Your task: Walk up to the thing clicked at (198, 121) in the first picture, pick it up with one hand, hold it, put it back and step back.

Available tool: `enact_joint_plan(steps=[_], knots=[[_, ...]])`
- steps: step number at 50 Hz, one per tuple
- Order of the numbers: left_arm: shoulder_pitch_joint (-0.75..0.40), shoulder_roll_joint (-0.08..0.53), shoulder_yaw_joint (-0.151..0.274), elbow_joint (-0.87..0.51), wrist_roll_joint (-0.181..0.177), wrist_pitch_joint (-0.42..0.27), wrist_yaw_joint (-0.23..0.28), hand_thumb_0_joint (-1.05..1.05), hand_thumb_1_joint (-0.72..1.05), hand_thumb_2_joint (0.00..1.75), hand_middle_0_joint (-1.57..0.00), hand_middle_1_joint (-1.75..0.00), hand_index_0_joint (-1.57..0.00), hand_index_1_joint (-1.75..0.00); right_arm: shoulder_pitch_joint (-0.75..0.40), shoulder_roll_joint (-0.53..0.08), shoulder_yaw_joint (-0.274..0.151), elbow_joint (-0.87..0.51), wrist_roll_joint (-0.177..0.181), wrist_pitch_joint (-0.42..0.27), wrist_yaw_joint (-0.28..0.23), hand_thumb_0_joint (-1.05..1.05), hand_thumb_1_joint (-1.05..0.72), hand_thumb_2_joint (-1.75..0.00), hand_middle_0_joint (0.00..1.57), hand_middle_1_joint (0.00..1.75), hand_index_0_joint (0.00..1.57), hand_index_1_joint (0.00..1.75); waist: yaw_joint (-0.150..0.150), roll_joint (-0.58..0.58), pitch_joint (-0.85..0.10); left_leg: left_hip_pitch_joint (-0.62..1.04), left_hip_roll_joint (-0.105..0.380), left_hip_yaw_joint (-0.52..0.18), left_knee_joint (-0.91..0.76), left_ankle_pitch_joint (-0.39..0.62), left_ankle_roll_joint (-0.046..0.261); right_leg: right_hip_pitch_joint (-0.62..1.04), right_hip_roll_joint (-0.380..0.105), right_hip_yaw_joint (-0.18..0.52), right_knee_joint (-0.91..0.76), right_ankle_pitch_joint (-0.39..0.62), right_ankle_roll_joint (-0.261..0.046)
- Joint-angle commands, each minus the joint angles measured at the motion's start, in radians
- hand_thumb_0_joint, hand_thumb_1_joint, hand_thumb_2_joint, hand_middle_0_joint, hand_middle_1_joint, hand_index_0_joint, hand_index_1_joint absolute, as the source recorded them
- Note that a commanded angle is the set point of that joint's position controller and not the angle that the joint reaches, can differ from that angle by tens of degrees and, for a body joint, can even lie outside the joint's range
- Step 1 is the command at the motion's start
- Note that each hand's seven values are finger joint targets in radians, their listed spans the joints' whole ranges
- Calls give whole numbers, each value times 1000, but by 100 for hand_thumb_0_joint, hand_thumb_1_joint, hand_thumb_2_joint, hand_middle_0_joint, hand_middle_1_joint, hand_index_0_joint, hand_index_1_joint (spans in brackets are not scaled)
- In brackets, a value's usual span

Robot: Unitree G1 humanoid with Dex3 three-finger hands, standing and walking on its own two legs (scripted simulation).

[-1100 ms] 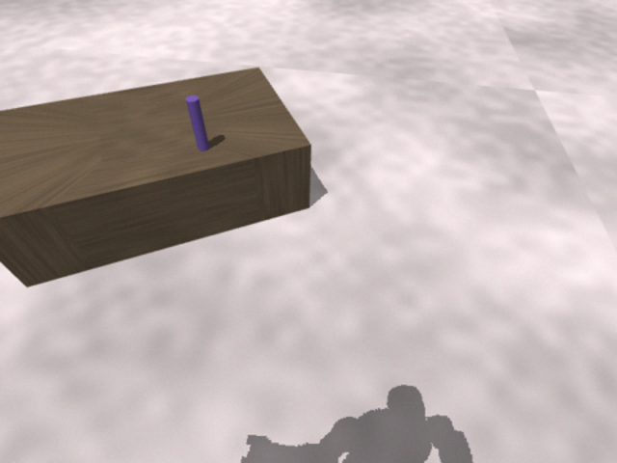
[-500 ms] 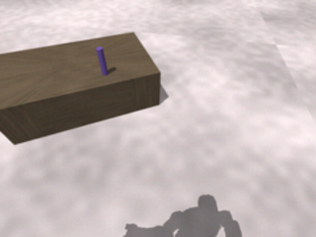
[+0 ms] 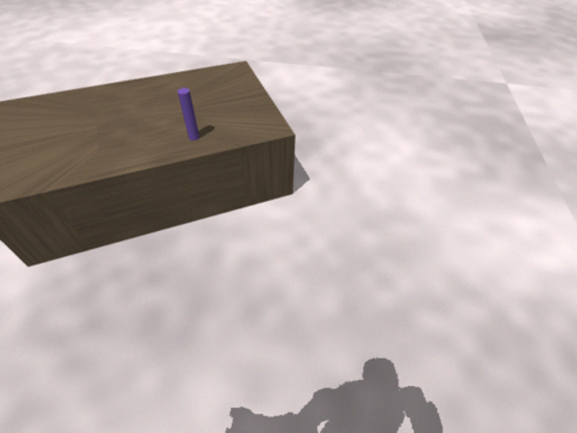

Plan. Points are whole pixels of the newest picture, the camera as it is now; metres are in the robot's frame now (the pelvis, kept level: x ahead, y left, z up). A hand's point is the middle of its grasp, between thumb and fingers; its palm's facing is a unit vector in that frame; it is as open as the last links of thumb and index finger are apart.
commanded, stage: stand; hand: right
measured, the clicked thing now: (189, 115) +1.24 +0.36 -0.32
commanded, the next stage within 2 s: walk up in 0.02 s
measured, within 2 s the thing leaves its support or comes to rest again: neither
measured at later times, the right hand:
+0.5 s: hand (382, 385) +0.22 -0.16 -0.15, palm faces -0.19 +0.90 -0.38, open 7.4 cm
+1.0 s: hand (316, 250) +0.49 -0.07 -0.15, palm faces -0.42 +0.85 -0.33, open 7.4 cm
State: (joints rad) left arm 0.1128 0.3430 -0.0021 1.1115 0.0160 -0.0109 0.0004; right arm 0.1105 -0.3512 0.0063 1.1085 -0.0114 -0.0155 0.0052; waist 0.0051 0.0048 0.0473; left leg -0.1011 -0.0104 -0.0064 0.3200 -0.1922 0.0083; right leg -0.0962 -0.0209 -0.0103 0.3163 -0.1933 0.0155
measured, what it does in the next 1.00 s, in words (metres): walks ahead, turning left: left foot, then right foot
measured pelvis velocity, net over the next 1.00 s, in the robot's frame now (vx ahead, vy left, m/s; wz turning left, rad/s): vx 0.31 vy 0.16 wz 0.35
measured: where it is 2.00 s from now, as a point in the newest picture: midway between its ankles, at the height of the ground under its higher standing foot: (195, 307)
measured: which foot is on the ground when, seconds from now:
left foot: down 0.00-0.06, up 0.08-0.32, down 0.34-0.74, up 0.76-1.00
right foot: down 0.00-0.36, up 0.38-0.72, down 0.74-1.00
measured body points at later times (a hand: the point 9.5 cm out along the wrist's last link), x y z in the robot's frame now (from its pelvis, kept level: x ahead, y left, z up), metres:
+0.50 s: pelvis +0.11 +0.11 -0.02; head +0.13 +0.13 +0.42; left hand +0.11 +0.46 -0.14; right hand +0.23 -0.20 -0.12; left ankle +0.12 +0.24 -0.75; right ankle +0.09 -0.03 -0.69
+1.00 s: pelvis +0.31 +0.16 -0.01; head +0.33 +0.15 +0.44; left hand +0.23 +0.48 -0.10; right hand +0.51 -0.11 -0.13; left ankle +0.34 +0.33 -0.71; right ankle +0.35 +0.05 -0.75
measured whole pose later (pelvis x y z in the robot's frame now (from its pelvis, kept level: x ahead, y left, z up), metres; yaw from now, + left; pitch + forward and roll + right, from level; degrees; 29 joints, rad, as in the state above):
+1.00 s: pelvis +0.31 +0.16 -0.01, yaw +20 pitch -2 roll -1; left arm 0.34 0.40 0.06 0.86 0.03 -0.10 -0.05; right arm 0.27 -0.45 -0.07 0.85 -0.02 -0.03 0.08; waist 0.05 0.06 0.06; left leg -0.50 0.06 -0.04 0.84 -0.30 0.01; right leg -0.18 -0.06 -0.16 0.47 -0.26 -0.03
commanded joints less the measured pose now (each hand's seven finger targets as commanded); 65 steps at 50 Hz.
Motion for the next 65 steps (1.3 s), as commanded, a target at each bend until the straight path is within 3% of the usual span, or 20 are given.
enact_joint_plan(steps=[1, 2, 4, 5, 13, 17, 19, 20, 22, 25, 32, 35, 36, 38, 44, 52, 56, 57, 59, 65], knots=[[55, 351, 120, -97, -2, -44, 0, 0, 90, 90, -20, -30, -20, -30, -2, -300, -111, -136, -18, -9, 21, 0, -90, -90, 20, 30, 20, 30, 39, 14, -131, -160, 80, -143, 90, -199, 84, 160, -86, 54, 67, -237, -76], [143, 367, 138, -69, 11, -50, 0, 0, 90, 90, -20, -30, -20, -30, -50, -284, -111, -160, -25, 1, 41, 0, -90, -90, 20, 30, 20, 30, 84, -9, -71, -396, 60, -128, 146, -408, 82, 243, -156, 151, 28, -444, -121], [148, 409, 166, -117, 28, -66, 7, 0, 90, 90, -20, -30, -20, -30, -149, -228, -107, -247, -47, 13, 66, 0, -90, -90, 20, 30, 20, 30, 121, -158, 42, -636, 75, -46, 563, -277, 34, 154, -472, 443, -214, -586, -277], [85, 388, 160, -159, 25, -74, 9, 0, 90, 90, -20, -30, -20, -30, -123, -243, -119, -254, -50, 14, 75, 0, -90, -90, 20, 30, 20, 30, 89, -93, 71, -645, 124, -95, 618, -247, 20, 97, -489, 437, -216, -540, -289], [3, 372, 154, -242, 33, -89, -21, 0, 90, 90, -20, -30, -20, -30, 43, -232, -162, -251, -26, 2, 125, 0, -90, -90, 20, 30, 20, 30, 5, -158, 43, -246, 123, 58, 360, -39, -18, -142, -255, -59, -89, -278, -166], [40, 300, 121, -246, 33, -67, -28, 0, 90, 90, -20, -30, -20, -30, 313, -308, -200, -168, -23, -12, 92, 0, -90, -90, 20, 30, 20, 30, -129, 82, -87, 149, 2, 141, 294, -156, 28, -327, -159, -179, 443, -159, -128], [16, 248, 92, -313, -5, -71, -32, 0, 90, 90, -20, -30, -20, -30, 389, -498, -221, -205, -3, -30, 70, 0, -90, -90, 20, 30, 20, 30, -166, 384, -92, 171, 382, -774, -187, -527, 261, -642, 28, -67, 931, -422, -69], [-29, 328, 97, -309, -1, -74, -25, 0, 90, 90, -20, -30, -20, -30, 320, -500, -224, -224, 14, -29, 65, 0, -90, -90, 20, 30, 20, 30, -127, 181, -41, 63, 439, -809, -203, -605, 309, -634, -62, 59, 948, -359, -76], [79, 330, 97, -241, -21, -75, -32, 0, 90, 90, -20, -30, -20, -30, 203, -383, -176, -271, 5, -42, 47, 0, -90, -90, 20, 30, 20, 30, -40, 77, -14, 45, 323, -483, -58, -318, 247, -578, -120, 62, 865, -221, -71], [153, 319, 107, -213, -12, -63, -45, 0, 90, 90, -20, -30, -20, -30, 199, -330, -152, -284, 6, -57, 42, 0, -90, -90, 20, 30, 20, 30, -6, 110, -28, -86, 257, -287, -55, -132, 217, -403, -119, 19, 655, -191, -48], [87, 283, 126, -279, 1, -78, -66, 0, 90, 90, -20, -30, -20, -30, 200, -319, -143, -338, 6, -70, 47, 0, -90, -90, 20, 30, 20, 30, -10, 100, 19, -200, 245, -193, -32, -119, 209, -258, -55, -38, 354, -25, -43], [231, 281, 141, -247, 5, -88, -56, 0, 90, 90, -20, -30, -20, -30, 147, -289, -130, -362, 7, -63, 45, 0, -90, -90, 20, 30, 20, 30, 78, 39, -45, -295, 172, -101, 194, -27, 143, 23, 6, -91, 248, 31, -55], [320, 316, 160, -232, 10, -97, -43, 0, 90, 90, -20, -30, -20, -30, 189, -239, -112, -366, 10, -63, 45, 0, -90, -90, 20, 30, 20, 30, 116, -101, -100, -373, 102, -42, 425, -19, 114, 178, -29, -22, 161, -83, -75], [349, 438, 177, -267, 8, -111, -27, 0, 90, 90, -20, -30, -20, -30, 224, -246, -106, -370, 7, -54, 33, 0, -90, -90, 20, 30, 20, 30, 114, -206, -94, -616, -48, -78, 856, -353, 41, 189, -460, 690, -132, -531, -240], [172, 335, 142, -319, -1, -116, -30, 0, 90, 90, -20, -30, -20, -30, 255, -267, -122, -287, 1, -44, 54, 0, -90, -90, 20, 30, 20, 30, 12, -137, 52, -460, 89, -94, 682, -137, 2, -129, -291, 188, -127, -244, -235], [220, 362, 147, -334, 2, -110, -40, 0, 90, 90, -20, -30, -20, -30, 80, -231, -125, -350, -6, -48, 86, 0, -90, -90, 20, 30, 20, 30, 55, -125, 15, -341, 80, 52, 326, 1, -4, -93, -261, -4, -37, -118, -209], [205, 345, 129, -340, -2, -90, -38, 0, 90, 90, -20, -30, -20, -30, 194, -256, -140, -310, -11, -61, 74, 0, -90, -90, 20, 30, 20, 30, -38, -44, -43, -71, 26, 107, 218, -8, 32, -166, -235, -91, 230, 110, -168], [257, 292, 105, -338, -5, -84, -35, 0, 90, 90, -20, -30, -20, -30, 294, -305, -159, -276, -17, -68, 61, 0, -90, -90, 20, 30, 20, 30, -75, 99, -116, 105, 23, 44, 179, -96, 69, -248, -179, -143, 488, 172, -134], [274, 278, 98, -351, -19, -73, -25, 0, 90, 90, -20, -30, -20, -30, 349, -463, -199, -324, 5, -76, 39, 0, -90, -90, 20, 30, 20, 30, -102, 254, -179, 218, 447, -710, -61, -306, 278, -590, -9, -53, 879, -343, -69], [310, 281, 103, -267, -20, -60, -40, 0, 90, 90, -20, -30, -20, -30, 211, -324, -139, -341, 16, -89, 25, 0, -90, -90, 20, 30, 20, 30, -4, 144, -25, -86, 262, -166, 16, 183, 204, -426, -115, 28, 707, -149, -44]])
